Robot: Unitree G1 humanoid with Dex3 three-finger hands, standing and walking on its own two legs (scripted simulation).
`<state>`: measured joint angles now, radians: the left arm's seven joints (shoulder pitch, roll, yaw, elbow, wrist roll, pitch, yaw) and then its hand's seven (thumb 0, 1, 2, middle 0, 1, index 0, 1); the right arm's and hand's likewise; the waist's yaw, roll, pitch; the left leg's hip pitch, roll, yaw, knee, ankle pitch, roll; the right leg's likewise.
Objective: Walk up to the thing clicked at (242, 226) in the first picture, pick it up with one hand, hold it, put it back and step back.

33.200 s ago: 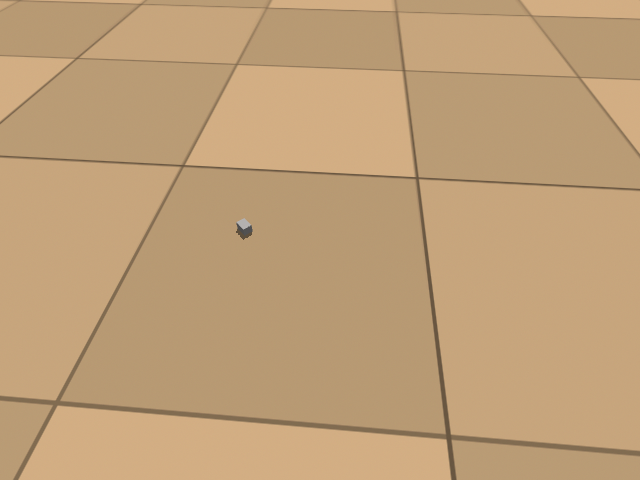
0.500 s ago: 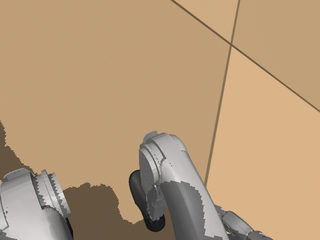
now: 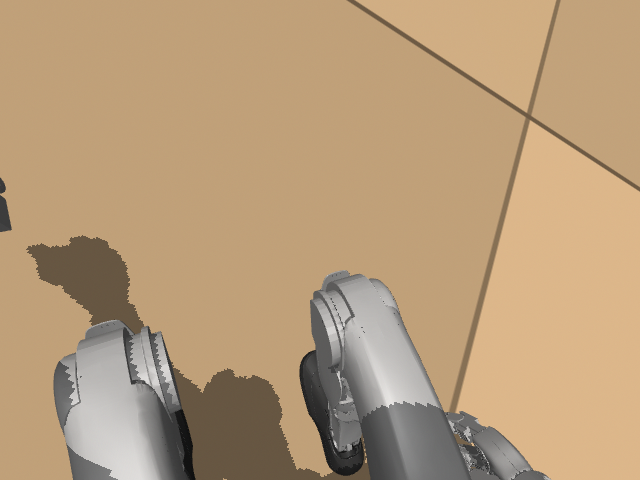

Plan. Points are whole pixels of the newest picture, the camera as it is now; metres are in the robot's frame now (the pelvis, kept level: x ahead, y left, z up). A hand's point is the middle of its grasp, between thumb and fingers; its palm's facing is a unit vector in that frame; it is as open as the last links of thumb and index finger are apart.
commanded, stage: settle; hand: left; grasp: from above
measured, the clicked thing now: out of the picture +0.47 +0.34 -0.19
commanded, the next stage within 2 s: lift in 0.06 s
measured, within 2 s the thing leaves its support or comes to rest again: neither
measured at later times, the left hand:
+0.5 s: hand out of the picture +0.43 +0.34 -0.08, palm faces -0.45 -0.12 -0.88, open 6.9 cm
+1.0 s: hand out of the picture +0.36 +0.33 +0.10, palm faces -0.41 -0.15 -0.90, open 6.9 cm
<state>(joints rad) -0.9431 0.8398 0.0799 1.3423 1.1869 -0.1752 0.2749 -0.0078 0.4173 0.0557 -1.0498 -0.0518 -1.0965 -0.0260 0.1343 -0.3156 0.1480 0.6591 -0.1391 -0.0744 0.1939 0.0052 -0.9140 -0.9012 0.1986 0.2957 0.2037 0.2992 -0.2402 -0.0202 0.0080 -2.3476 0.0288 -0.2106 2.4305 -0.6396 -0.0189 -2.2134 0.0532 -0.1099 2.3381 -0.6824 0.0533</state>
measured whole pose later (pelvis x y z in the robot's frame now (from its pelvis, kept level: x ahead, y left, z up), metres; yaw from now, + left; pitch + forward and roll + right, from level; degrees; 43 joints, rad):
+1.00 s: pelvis +0.00 +0.00 +0.18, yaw +7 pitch +29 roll -6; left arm -0.49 0.60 -0.02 0.69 0.99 -0.04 0.03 -0.01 0.47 0.04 -0.97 -0.15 -1.02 -0.11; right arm 0.14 -0.26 0.00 0.64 0.01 0.05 0.02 0.01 -0.90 -0.90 0.20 0.30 0.21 0.30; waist -0.09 0.04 -0.16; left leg -1.78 0.04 -0.09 1.84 -0.58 0.00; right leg -1.69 0.01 -0.04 1.79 -0.62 0.04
